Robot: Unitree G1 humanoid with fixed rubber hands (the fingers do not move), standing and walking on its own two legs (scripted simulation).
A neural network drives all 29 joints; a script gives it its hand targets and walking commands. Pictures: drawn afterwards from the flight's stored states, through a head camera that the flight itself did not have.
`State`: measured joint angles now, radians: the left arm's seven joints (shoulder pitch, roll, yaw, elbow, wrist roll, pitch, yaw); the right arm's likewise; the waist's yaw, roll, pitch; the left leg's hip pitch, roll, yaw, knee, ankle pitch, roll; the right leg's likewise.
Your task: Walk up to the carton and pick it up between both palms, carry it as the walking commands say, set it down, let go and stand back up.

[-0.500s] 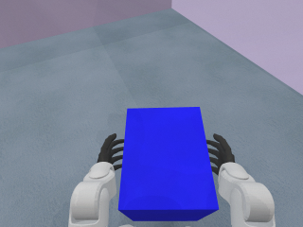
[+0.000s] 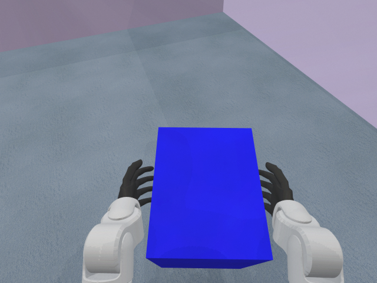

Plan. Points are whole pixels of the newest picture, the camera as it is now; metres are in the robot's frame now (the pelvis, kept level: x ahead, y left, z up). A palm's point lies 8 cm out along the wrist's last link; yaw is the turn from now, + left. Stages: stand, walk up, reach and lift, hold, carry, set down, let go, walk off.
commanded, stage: carry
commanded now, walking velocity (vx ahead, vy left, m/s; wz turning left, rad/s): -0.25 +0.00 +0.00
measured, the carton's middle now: (202, 203) +0.28 +0.00 +0.03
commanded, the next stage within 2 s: none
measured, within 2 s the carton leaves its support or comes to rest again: neither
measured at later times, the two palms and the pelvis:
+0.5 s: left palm out of the picture +0.06 +0.04 +0.09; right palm out of the picture +0.08 -0.22 +0.09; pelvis -0.17 -0.11 +0.01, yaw +4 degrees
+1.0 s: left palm out of the picture -0.06 +0.02 +0.09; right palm out of the picture -0.05 -0.25 +0.09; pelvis -0.29 -0.13 +0.01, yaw +4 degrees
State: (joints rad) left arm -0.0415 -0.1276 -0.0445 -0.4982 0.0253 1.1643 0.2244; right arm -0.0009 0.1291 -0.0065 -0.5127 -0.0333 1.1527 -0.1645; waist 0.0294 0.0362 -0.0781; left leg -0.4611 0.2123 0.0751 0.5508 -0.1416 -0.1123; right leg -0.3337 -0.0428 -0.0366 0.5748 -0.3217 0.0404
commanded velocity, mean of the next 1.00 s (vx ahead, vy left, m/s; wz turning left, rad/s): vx -0.04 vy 0.00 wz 0.00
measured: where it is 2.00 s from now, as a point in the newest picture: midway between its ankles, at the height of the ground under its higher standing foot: outside the picture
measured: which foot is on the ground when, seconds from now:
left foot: down 0.00-0.00, up 0.02-0.48, down 0.50-1.00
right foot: down 0.00-0.54, up 0.56-0.66, down 0.68-1.00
